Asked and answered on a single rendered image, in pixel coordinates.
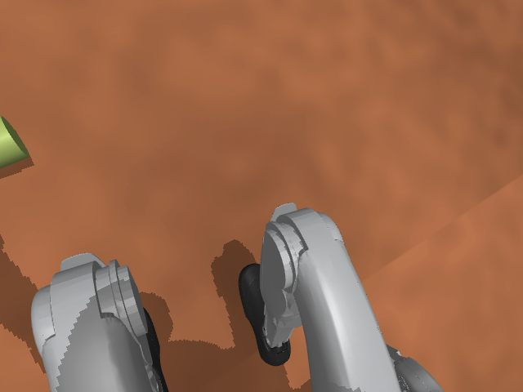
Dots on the can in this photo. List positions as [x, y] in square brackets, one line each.
[12, 148]

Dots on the right robot foot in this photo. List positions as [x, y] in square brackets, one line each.
[253, 304]

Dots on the left robot foot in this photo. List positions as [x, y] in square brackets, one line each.
[155, 353]

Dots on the right robot hand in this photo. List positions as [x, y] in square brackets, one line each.
[411, 376]

